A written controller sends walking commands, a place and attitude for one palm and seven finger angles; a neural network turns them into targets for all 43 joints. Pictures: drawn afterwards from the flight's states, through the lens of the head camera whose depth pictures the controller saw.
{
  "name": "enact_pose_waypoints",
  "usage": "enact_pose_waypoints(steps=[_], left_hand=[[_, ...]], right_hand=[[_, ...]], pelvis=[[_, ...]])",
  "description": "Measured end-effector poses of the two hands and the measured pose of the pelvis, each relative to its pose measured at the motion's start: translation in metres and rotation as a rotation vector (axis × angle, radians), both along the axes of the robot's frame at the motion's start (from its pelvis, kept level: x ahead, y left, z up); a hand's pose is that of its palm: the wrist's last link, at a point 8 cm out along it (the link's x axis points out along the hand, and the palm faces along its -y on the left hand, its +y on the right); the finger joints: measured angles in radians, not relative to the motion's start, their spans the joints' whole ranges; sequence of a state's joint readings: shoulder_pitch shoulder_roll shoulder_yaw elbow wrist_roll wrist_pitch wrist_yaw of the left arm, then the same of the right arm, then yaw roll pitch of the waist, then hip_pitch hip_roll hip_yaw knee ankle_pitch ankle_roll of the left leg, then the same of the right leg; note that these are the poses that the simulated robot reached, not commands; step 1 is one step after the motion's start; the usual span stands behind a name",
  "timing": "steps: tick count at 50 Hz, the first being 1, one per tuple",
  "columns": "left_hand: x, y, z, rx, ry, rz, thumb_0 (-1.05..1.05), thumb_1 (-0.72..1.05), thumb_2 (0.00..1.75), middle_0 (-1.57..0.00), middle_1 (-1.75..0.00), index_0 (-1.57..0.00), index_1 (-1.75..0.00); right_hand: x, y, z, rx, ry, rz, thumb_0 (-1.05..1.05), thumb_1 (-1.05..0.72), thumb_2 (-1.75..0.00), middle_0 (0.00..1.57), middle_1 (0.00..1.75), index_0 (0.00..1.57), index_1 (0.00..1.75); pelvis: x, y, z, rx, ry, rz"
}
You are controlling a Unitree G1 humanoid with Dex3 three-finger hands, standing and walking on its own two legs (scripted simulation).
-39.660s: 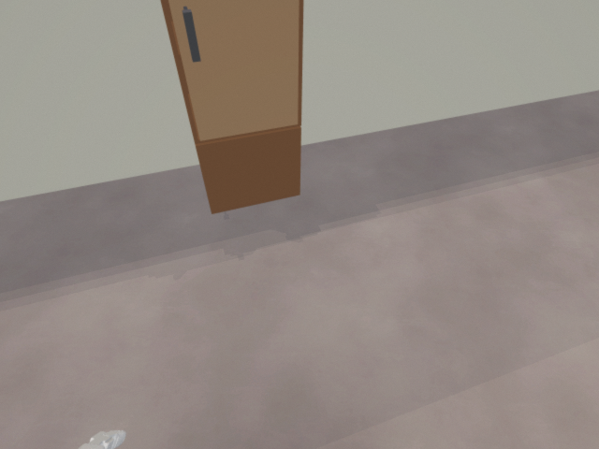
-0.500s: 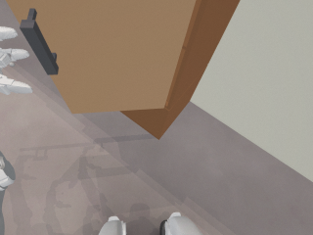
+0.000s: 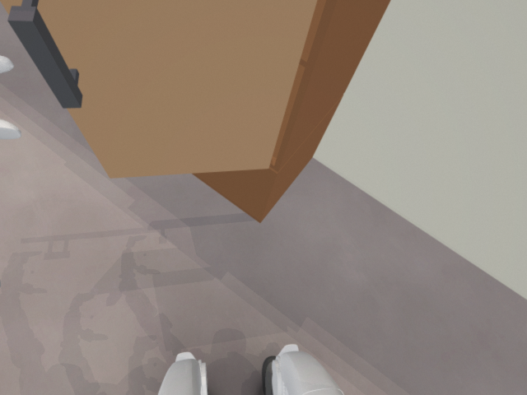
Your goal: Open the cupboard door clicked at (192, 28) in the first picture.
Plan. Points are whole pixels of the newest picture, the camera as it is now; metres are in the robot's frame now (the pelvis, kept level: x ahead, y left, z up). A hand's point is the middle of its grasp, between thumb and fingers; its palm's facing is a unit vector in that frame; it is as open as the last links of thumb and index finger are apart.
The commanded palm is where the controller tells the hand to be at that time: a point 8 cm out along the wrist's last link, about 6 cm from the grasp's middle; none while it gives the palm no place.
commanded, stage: move the hooked fingers beside the handle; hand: left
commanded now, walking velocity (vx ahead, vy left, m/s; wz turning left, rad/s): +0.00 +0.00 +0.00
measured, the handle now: (53, 52) +0.57 +0.25 +0.10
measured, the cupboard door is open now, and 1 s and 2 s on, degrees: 44 44 44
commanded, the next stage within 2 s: slide the fingers in behind the handle in 1.36 s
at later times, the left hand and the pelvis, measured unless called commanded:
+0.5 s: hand out of the picture +0.49 +0.32 +0.11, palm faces +0.05 -1.00 +0.03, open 14.0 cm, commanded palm +0.48 +0.35 +0.10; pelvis +0.01 +0.01 +0.00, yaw +0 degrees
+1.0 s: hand out of the picture +0.51 +0.31 +0.11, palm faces +0.08 -1.00 +0.01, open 14.0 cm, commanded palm +0.49 +0.35 +0.10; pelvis +0.01 +0.00 +0.00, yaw -1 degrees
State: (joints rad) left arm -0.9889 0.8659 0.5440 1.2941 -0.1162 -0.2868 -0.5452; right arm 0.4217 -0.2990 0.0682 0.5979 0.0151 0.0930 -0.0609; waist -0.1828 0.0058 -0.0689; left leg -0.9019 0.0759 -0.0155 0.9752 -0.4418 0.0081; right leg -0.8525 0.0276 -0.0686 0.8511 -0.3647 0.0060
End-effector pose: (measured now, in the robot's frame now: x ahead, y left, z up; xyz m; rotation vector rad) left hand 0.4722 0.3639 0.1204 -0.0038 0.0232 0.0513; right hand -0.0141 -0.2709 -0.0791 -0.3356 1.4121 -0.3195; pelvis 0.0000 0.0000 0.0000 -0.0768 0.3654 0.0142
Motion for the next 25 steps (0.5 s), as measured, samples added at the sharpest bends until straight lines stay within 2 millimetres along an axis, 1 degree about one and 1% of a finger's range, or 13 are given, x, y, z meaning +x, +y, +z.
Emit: enact_pose_waypoints(steps=[3,7,13,20,25], left_hand=[[0.001,-0.003,-0.006,-0.006,0.023,-0.020,-0.01,-0.50,0.30,-0.30,-1.20,-0.30,-1.20],[0.004,-0.006,-0.012,-0.021,0.013,-0.018,-0.01,-0.50,0.30,-0.30,-1.20,-0.30,-1.20],[0.008,-0.002,-0.009,-0.024,-0.024,0.014,-0.01,-0.50,0.30,-0.30,-1.20,-0.30,-1.20],[-0.001,0.006,-0.002,0.000,-0.008,0.004,-0.01,-0.50,0.30,-0.30,-1.20,-0.30,-1.20],[-0.005,0.007,-0.008,-0.029,0.009,-0.004,-0.01,-0.50,0.30,-0.30,-1.20,-0.30,-1.20]], right_hand=[[-0.002,0.002,0.001,-0.005,0.007,0.001,0.00,-0.90,-0.90,0.21,0.30,0.20,0.30],[-0.002,0.005,0.001,-0.008,-0.002,-0.001,0.00,-0.90,-0.90,0.21,0.30,0.20,0.30],[0.002,0.011,0.002,-0.003,-0.030,-0.011,0.00,-0.90,-0.90,0.21,0.30,0.20,0.30],[0.008,0.021,0.000,0.029,-0.038,-0.008,0.00,-0.90,-0.90,0.21,0.30,0.20,0.30],[0.016,0.023,-0.002,0.034,-0.043,0.016,0.00,-0.90,-0.90,0.21,0.30,0.20,0.30]], pelvis=[[-0.001,0.002,0.000,-0.002,0.005,0.001],[-0.001,0.005,-0.001,-0.003,0.010,-0.004],[0.001,0.009,-0.001,-0.006,0.008,-0.012],[0.006,0.013,0.002,-0.006,-0.003,-0.013],[0.005,0.014,0.001,-0.006,-0.010,-0.002]])
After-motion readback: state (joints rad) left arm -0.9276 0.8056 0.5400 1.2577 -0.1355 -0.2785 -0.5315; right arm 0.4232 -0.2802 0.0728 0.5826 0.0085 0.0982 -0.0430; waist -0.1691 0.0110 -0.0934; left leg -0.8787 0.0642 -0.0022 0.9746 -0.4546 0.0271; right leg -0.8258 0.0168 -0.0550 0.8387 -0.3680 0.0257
